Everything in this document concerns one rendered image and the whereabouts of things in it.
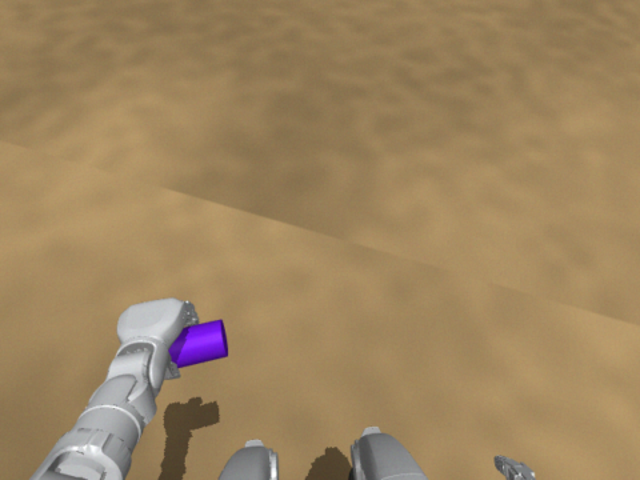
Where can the right robot hand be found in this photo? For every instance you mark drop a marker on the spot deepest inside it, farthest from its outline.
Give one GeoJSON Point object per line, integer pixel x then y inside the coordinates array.
{"type": "Point", "coordinates": [513, 470]}

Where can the left robot arm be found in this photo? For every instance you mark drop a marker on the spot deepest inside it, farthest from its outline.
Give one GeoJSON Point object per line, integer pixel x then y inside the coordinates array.
{"type": "Point", "coordinates": [100, 445]}

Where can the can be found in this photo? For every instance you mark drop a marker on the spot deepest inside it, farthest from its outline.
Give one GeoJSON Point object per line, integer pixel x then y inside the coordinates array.
{"type": "Point", "coordinates": [199, 343]}

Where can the left robot hand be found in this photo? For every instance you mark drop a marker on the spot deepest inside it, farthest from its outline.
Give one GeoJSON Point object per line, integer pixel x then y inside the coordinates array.
{"type": "Point", "coordinates": [162, 319]}

